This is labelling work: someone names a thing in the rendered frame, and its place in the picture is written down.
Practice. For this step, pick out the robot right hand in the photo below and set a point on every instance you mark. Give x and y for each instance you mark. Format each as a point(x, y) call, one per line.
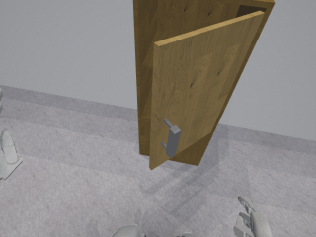
point(254, 226)

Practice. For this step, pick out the handle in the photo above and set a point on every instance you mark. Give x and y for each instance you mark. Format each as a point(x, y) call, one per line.
point(173, 139)

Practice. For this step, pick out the robot left hand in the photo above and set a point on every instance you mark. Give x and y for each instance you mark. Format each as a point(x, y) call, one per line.
point(11, 160)

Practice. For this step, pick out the left robot thigh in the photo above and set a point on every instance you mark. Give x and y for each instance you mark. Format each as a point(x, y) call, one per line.
point(129, 231)

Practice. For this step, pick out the cupboard door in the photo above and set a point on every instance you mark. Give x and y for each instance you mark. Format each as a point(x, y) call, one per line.
point(192, 76)

